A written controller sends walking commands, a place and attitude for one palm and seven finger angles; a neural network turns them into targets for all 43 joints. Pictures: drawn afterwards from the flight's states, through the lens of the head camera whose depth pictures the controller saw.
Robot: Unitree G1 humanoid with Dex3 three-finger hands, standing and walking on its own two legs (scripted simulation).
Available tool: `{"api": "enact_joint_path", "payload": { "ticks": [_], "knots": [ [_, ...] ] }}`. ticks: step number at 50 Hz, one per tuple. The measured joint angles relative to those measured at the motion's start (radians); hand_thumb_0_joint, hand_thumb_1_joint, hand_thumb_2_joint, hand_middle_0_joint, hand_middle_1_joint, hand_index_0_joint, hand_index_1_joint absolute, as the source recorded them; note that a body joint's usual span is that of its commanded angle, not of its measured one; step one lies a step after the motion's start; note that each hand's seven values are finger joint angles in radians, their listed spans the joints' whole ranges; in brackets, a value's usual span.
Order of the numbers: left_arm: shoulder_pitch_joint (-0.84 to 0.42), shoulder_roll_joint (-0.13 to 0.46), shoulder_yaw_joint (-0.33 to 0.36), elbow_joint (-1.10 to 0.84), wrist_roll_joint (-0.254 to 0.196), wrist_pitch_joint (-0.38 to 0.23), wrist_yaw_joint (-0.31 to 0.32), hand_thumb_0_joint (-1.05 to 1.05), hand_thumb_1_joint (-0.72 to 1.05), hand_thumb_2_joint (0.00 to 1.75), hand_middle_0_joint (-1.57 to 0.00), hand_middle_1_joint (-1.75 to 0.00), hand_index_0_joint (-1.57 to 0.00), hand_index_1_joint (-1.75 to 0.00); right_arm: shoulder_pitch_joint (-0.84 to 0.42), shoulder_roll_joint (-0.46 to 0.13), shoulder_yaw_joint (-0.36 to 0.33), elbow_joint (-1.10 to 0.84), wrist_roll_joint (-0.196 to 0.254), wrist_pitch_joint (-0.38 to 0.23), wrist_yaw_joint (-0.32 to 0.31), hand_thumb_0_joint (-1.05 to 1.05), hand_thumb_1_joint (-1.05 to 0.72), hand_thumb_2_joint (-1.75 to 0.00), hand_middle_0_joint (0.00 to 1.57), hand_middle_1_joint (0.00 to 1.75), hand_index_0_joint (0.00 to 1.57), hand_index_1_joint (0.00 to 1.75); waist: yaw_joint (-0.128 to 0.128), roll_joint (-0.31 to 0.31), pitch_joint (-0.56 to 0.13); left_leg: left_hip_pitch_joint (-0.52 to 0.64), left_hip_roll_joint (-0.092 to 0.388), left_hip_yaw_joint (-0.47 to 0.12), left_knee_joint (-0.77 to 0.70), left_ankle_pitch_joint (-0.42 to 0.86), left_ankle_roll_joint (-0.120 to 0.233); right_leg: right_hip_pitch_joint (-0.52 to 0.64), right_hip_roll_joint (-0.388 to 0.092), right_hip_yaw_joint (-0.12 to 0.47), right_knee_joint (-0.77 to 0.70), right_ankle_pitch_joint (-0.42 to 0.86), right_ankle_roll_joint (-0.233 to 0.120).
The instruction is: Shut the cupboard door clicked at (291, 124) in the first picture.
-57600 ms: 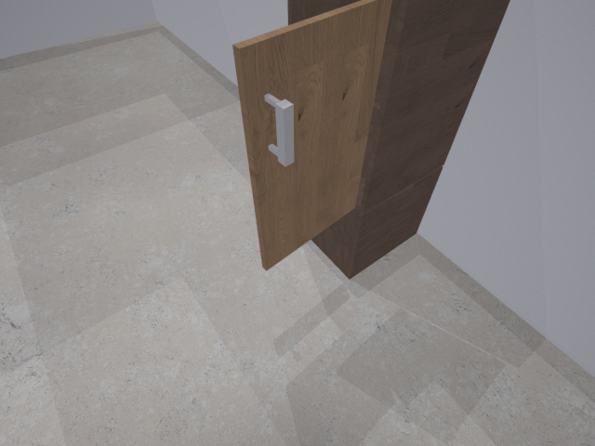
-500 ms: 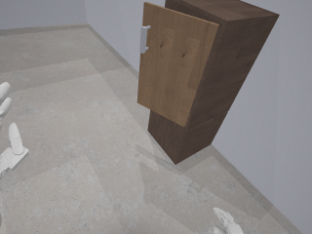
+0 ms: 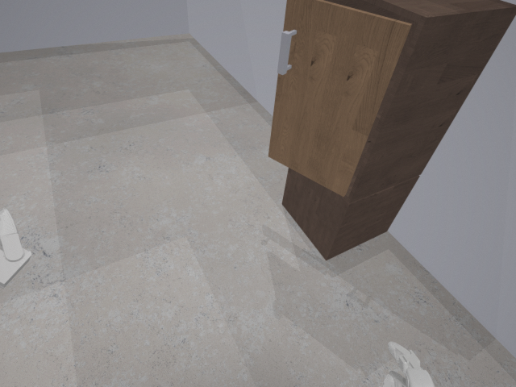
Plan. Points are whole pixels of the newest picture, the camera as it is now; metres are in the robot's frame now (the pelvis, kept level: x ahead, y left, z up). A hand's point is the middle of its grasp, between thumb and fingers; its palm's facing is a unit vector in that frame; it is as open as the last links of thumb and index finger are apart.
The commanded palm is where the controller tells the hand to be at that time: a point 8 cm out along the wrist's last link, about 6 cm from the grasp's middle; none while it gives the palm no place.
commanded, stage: stop stepping back and stand still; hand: left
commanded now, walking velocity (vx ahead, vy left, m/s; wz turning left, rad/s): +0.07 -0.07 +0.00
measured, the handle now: (287, 52) +1.01 -0.05 +0.11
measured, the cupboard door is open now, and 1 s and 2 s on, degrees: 24 24 24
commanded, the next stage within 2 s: let the arm hang, fingers relaxed in 0.04 s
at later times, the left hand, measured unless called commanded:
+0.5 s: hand out of the picture +0.10 +0.18 -0.16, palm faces +0.10 -0.98 -0.16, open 6.7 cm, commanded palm none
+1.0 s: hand out of the picture +0.02 +0.18 -0.16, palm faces +0.04 -0.99 -0.13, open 7.4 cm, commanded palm none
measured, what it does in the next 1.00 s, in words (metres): shifts its weight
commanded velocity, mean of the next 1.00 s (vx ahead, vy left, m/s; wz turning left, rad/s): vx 0.00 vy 0.01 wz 0.00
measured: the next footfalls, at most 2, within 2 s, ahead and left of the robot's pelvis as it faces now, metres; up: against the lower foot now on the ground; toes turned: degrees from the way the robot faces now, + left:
none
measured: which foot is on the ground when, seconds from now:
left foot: down 0.00-1.00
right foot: down 0.00-1.00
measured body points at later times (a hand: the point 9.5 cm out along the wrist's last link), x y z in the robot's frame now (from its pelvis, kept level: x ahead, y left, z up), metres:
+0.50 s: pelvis +0.04 +0.01 +0.01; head +0.05 +0.03 +0.46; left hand +0.09 +0.23 -0.14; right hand +0.08 -0.23 -0.13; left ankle +0.06 +0.13 -0.73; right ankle +0.05 -0.09 -0.73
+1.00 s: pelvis +0.05 +0.04 +0.02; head +0.05 +0.04 +0.47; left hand +0.02 +0.24 -0.15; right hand +0.02 -0.15 -0.15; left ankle +0.06 +0.13 -0.73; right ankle +0.05 -0.09 -0.73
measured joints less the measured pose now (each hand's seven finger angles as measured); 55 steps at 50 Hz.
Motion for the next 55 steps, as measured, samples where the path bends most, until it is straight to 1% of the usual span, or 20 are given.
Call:
{"api": "enact_joint_path", "payload": {
  "ticks": [2, 4, 5, 6, 7, 9, 10, 12, 14, 15, 16, 19, 20, 21, 23, 25, 30, 40, 48, 55],
  "knots": [
    [0.005, 0.009, 0.020, -0.002, 0.002, -0.003, -0.006, 0.01, 0.89, 0.90, -0.22, -0.30, -0.21, -0.30, 0.007, 0.021, 0.015, -0.007, 0.001, -0.008, 0.017, 0.01, -0.91, -0.90, 0.20, 0.29, 0.20, 0.30, 0.000, 0.020, 0.003, 0.005, 0.015, -0.005, -0.003, -0.008, -0.006, 0.012, 0.002, -0.020, -0.065, 0.038, 0.010],
    [0.022, 0.019, 0.035, -0.010, 0.002, -0.011, -0.006, 0.01, 0.89, 0.90, -0.21, -0.30, -0.21, -0.30, 0.019, 0.033, 0.032, -0.021, 0.005, -0.011, 0.030, 0.01, -0.90, -0.90, 0.20, 0.30, 0.20, 0.30, 0.002, 0.044, 0.006, -0.009, 0.031, -0.011, 0.033, -0.033, -0.008, 0.062, 0.009, -0.033, -0.186, 0.058, 0.017],
    [0.027, 0.023, 0.039, -0.013, 0.003, -0.015, -0.004, 0.01, 0.89, 0.90, -0.21, -0.30, -0.21, -0.30, 0.022, 0.035, 0.038, -0.025, 0.007, -0.010, 0.035, 0.01, -0.90, -0.90, 0.20, 0.30, 0.20, 0.30, 0.006, 0.057, 0.008, -0.028, 0.041, -0.015, 0.073, -0.060, -0.002, 0.076, 0.017, -0.034, -0.223, 0.076, 0.004],
    [0.027, 0.017, 0.034, -0.010, 0.005, -0.018, -0.004, 0.01, 0.89, 0.90, -0.21, -0.30, -0.21, -0.30, 0.018, 0.032, 0.040, -0.020, 0.008, -0.007, 0.040, 0.01, -0.90, -0.90, 0.20, 0.30, 0.20, 0.30, 0.008, 0.080, 0.015, -0.051, 0.047, -0.032, 0.125, -0.105, 0.015, 0.072, 0.030, -0.043, -0.216, 0.092, -0.020],
    [0.026, 0.006, 0.023, -0.005, 0.004, -0.017, -0.003, 0.01, 0.89, 0.90, -0.21, -0.30, -0.21, -0.30, 0.013, 0.028, 0.039, -0.009, 0.009, -0.001, 0.044, 0.01, -0.90, -0.90, 0.20, 0.30, 0.20, 0.30, 0.011, 0.094, 0.020, -0.080, 0.036, -0.053, 0.196, -0.155, 0.025, 0.069, 0.035, -0.048, -0.206, 0.096, -0.039],
    [-0.044, -0.028, -0.067, 0.136, 0.044, -0.017, -0.047, 0.00, 0.89, 0.90, -0.21, -0.30, -0.21, -0.30, 0.005, 0.004, 0.021, 0.040, 0.001, 0.001, 0.077, 0.01, -0.90, -0.90, 0.20, 0.30, 0.20, 0.30, 0.018, 0.120, 0.010, -0.165, 0.000, -0.065, 0.338, -0.241, 0.028, 0.062, 0.017, -0.066, -0.206, 0.097, -0.052],
    [-0.088, -0.054, -0.123, 0.246, 0.053, 0.013, -0.074, 0.00, 0.89, 0.90, -0.21, -0.30, -0.20, -0.30, -0.001, -0.011, 0.018, 0.060, -0.002, 0.019, 0.088, 0.01, -0.90, -0.90, 0.20, 0.30, 0.20, 0.30, 0.023, 0.128, 0.006, -0.186, -0.018, -0.053, 0.354, -0.256, 0.026, 0.060, 0.001, -0.068, -0.203, 0.095, -0.049],
    [-0.167, -0.115, -0.221, 0.494, 0.056, 0.096, -0.111, 0.00, 0.90, 0.90, -0.20, -0.30, -0.20, -0.30, -0.015, -0.034, 0.017, 0.086, -0.007, 0.058, 0.102, 0.01, -0.90, -0.90, 0.20, 0.30, 0.20, 0.30, 0.018, 0.137, 0.009, -0.178, -0.047, -0.023, 0.272, -0.203, 0.022, 0.063, -0.030, -0.069, -0.189, 0.085, -0.037],
    [-0.218, -0.175, -0.299, 0.734, 0.051, 0.168, -0.133, 0.00, 0.90, 0.90, -0.20, -0.30, -0.20, -0.30, -0.023, -0.049, 0.023, 0.098, -0.016, 0.083, 0.110, 0.01, -0.91, -0.90, 0.20, 0.30, 0.20, 0.30, 0.003, 0.147, 0.021, -0.136, -0.057, -0.018, 0.135, -0.060, 0.031, 0.068, -0.039, -0.073, -0.167, 0.068, -0.025],
    [-0.231, -0.202, -0.334, 0.843, 0.049, 0.192, -0.143, 0.00, 0.90, 0.90, -0.20, -0.30, -0.19, -0.30, -0.025, -0.055, 0.027, 0.106, -0.023, 0.088, 0.112, 0.01, -0.91, -0.90, 0.20, 0.30, 0.20, 0.30, -0.007, 0.156, 0.026, -0.119, -0.049, -0.029, 0.085, 0.030, 0.042, 0.069, -0.030, -0.079, -0.156, 0.059, -0.021],
    [-0.243, -0.226, -0.366, 0.951, 0.048, 0.212, -0.152, 0.00, 0.91, 0.90, -0.20, -0.30, -0.19, -0.30, -0.033, -0.051, 0.030, 0.127, -0.028, 0.092, 0.110, 0.01, -0.91, -0.90, 0.20, 0.30, 0.20, 0.30, -0.014, 0.146, 0.036, -0.113, -0.047, -0.028, 0.089, 0.055, 0.048, 0.077, -0.028, -0.077, -0.152, 0.053, -0.018],
    [-0.236, -0.296, -0.438, 1.216, 0.047, 0.246, -0.173, 0.01, 0.91, 0.90, -0.20, -0.30, -0.19, -0.29, -0.032, -0.026, 0.045, 0.196, -0.035, 0.103, 0.105, 0.01, -0.91, -0.90, 0.20, 0.29, 0.20, 0.30, -0.025, 0.091, 0.047, -0.073, -0.041, -0.012, 0.058, 0.021, 0.049, 0.120, -0.017, -0.062, -0.214, 0.078, -0.020],
    [-0.229, -0.317, -0.434, 1.275, 0.032, 0.240, -0.168, 0.00, 0.93, 0.90, -0.20, -0.30, -0.20, -0.29, -0.023, -0.017, 0.046, 0.218, -0.035, 0.102, 0.101, 0.01, -0.91, -0.90, 0.20, 0.29, 0.20, 0.30, -0.026, 0.074, 0.048, -0.062, -0.038, -0.012, 0.034, 0.023, 0.047, 0.133, -0.011, -0.063, -0.245, 0.091, -0.020],
    [-0.232, -0.322, -0.404, 1.305, 0.016, 0.219, -0.151, -0.03, 0.97, 0.90, -0.21, -0.30, -0.20, -0.30, -0.009, -0.008, 0.046, 0.239, -0.034, 0.098, 0.096, 0.01, -0.91, -0.90, 0.20, 0.29, 0.20, 0.30, -0.021, 0.060, 0.049, -0.056, -0.036, -0.018, 0.011, 0.033, 0.044, 0.147, -0.006, -0.069, -0.278, 0.106, -0.022],
    [-0.243, -0.301, -0.391, 1.358, 0.024, 0.193, -0.146, -0.07, 1.02, 0.90, -0.21, -0.30, -0.21, -0.30, 0.016, 0.005, 0.044, 0.287, -0.034, 0.094, 0.086, 0.00, -0.91, -0.90, 0.20, 0.29, 0.20, 0.30, -0.003, 0.044, 0.052, -0.040, -0.030, -0.025, -0.033, 0.056, 0.040, 0.174, 0.005, -0.077, -0.344, 0.137, -0.023],
    [-0.242, -0.282, -0.399, 1.413, 0.032, 0.182, -0.151, -0.07, 1.03, 0.90, -0.21, -0.30, -0.21, -0.30, 0.035, 0.011, 0.038, 0.332, -0.033, 0.092, 0.079, 0.00, -0.91, -0.90, 0.20, 0.29, 0.20, 0.30, 0.007, 0.044, 0.050, -0.022, -0.027, -0.024, -0.066, 0.069, 0.040, 0.200, 0.013, -0.077, -0.396, 0.162, -0.022],
    [-0.215, -0.265, -0.415, 1.538, 0.037, 0.178, -0.155, -0.04, 0.98, 0.90, -0.21, -0.30, -0.20, -0.30, 0.062, 0.015, 0.026, 0.407, -0.025, 0.091, 0.067, 0.00, -0.91, -0.90, 0.20, 0.29, 0.20, 0.30, 0.005, 0.066, 0.048, 0.025, -0.032, -0.005, -0.117, 0.078, 0.048, 0.245, 0.014, -0.060, -0.458, 0.186, -0.012],
    [-0.171, -0.301, -0.430, 1.660, 0.037, 0.174, -0.148, -0.01, 0.92, 0.90, -0.20, -0.30, -0.20, -0.30, 0.090, 0.058, 0.030, 0.491, -0.017, 0.082, 0.062, 0.00, -0.91, -0.90, 0.20, 0.29, 0.20, 0.30, 0.006, 0.096, 0.049, 0.074, -0.053, 0.028, -0.163, 0.082, 0.069, 0.272, -0.005, -0.028, -0.481, 0.191, 0.011],
    [-0.158, -0.350, -0.435, 1.679, 0.039, 0.168, -0.142, 0.00, 0.91, 0.90, -0.20, -0.30, -0.20, -0.30, 0.098, 0.093, 0.033, 0.514, -0.015, 0.073, 0.059, 0.00, -0.91, -0.90, 0.20, 0.29, 0.20, 0.30, 0.007, 0.089, 0.040, 0.085, -0.066, 0.043, -0.165, 0.074, 0.083, 0.273, -0.019, -0.013, -0.469, 0.182, 0.025],
    [-0.156, -0.377, -0.436, 1.677, 0.043, 0.165, -0.140, 0.00, 0.91, 0.90, -0.20, -0.30, -0.20, -0.30, 0.100, 0.100, 0.029, 0.514, -0.015, 0.068, 0.056, 0.00, -0.91, -0.90, 0.20, 0.29, 0.20, 0.30, 0.006, 0.077, 0.034, 0.086, -0.075, 0.055, -0.161, 0.067, 0.094, 0.266, -0.028, -0.001, -0.458, 0.177, 0.036]
  ]
}}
